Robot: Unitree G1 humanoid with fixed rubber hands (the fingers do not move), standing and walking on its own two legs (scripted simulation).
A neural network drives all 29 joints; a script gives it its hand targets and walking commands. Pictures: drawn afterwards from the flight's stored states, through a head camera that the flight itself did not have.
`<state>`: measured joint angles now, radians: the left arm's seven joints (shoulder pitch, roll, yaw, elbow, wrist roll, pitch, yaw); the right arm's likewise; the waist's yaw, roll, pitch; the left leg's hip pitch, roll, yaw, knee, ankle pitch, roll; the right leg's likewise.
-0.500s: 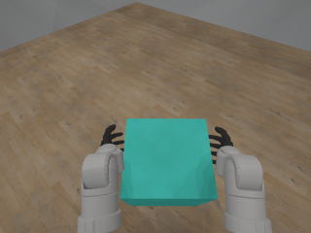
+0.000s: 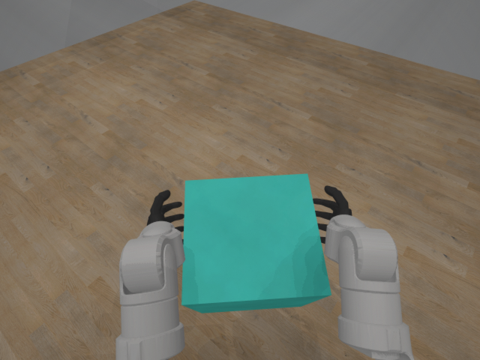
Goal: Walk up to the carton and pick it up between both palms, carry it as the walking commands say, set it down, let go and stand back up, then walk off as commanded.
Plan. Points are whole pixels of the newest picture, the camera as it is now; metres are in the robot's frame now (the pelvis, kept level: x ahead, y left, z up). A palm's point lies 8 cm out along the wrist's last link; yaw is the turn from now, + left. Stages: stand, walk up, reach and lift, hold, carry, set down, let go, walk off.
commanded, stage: carry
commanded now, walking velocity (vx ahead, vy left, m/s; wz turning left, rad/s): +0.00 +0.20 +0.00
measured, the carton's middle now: (249, 250) +0.32 +0.00 -0.01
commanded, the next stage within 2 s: none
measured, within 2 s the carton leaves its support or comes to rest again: neither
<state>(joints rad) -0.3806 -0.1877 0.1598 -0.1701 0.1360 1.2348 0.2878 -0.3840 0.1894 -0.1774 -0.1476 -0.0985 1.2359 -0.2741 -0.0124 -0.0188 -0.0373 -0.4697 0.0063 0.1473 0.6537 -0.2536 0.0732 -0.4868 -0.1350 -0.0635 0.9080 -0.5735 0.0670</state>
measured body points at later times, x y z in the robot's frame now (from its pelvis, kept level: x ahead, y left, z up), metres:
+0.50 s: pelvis -0.06 +0.10 +0.00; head -0.04 +0.11 +0.44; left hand +0.25 +0.25 +0.07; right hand +0.25 -0.04 +0.07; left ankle +0.01 +0.17 -0.72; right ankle -0.08 -0.02 -0.70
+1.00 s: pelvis -0.13 +0.20 +0.01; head -0.12 +0.18 +0.46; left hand +0.18 +0.33 +0.09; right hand +0.16 +0.04 +0.07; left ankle -0.04 +0.24 -0.71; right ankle -0.13 +0.07 -0.72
